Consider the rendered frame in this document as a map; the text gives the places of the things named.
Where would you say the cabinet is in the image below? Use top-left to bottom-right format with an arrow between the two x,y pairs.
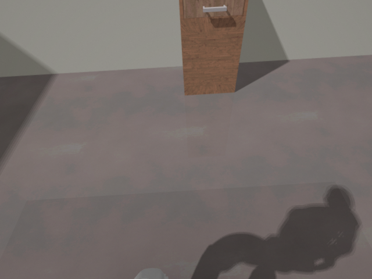
179,0 -> 249,95

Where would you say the handle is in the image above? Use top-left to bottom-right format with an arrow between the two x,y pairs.
203,5 -> 227,12

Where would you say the drawer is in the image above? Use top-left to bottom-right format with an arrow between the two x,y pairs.
183,0 -> 245,18

